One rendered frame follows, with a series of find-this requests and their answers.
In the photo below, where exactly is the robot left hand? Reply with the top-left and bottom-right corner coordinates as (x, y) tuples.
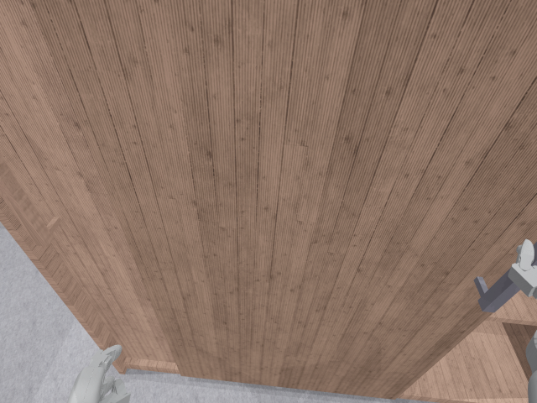
(67, 345), (131, 403)

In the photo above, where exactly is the wardrobe door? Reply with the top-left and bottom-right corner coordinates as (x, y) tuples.
(29, 0), (537, 400)
(0, 0), (175, 363)

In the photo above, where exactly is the robot right hand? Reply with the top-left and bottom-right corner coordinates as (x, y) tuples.
(508, 239), (537, 299)

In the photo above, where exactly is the handle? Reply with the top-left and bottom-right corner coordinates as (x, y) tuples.
(0, 155), (54, 247)
(474, 242), (537, 312)

